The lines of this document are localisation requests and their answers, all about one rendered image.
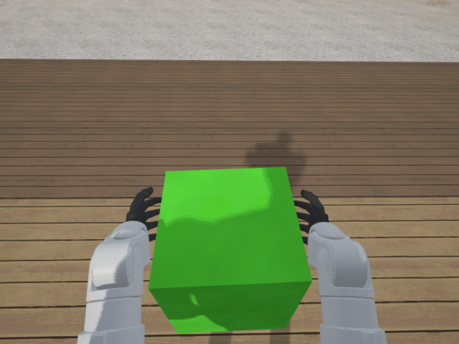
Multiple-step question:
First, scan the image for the carton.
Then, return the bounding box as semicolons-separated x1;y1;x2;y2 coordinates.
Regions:
148;167;312;333

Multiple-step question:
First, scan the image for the left robot hand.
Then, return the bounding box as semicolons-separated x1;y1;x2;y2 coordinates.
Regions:
125;187;162;242

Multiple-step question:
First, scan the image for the right robot hand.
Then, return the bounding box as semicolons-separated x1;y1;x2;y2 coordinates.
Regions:
293;190;329;245

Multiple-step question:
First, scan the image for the robot left forearm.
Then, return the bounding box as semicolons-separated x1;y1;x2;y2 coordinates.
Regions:
77;221;151;344

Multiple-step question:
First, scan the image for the robot right forearm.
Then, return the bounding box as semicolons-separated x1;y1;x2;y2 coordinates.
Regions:
308;222;387;344

